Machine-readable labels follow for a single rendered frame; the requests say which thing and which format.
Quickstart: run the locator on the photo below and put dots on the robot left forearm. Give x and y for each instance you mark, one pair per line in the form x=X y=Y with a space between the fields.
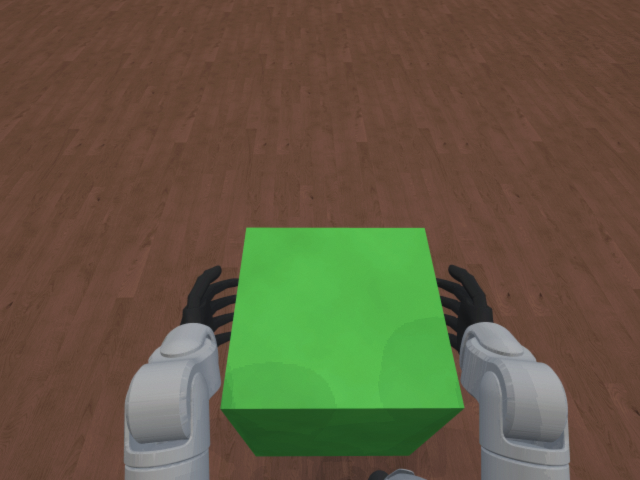
x=166 y=415

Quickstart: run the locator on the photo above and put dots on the left robot hand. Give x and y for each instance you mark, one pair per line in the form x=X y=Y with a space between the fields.
x=200 y=308

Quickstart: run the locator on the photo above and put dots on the robot right forearm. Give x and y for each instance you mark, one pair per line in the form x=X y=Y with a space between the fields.
x=523 y=409

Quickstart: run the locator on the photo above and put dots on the right robot shin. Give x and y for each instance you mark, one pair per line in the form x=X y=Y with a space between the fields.
x=400 y=471

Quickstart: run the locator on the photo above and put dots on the right robot hand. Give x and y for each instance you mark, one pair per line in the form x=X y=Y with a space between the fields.
x=472 y=307

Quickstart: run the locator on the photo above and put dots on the carton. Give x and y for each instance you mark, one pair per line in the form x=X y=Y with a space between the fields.
x=339 y=345

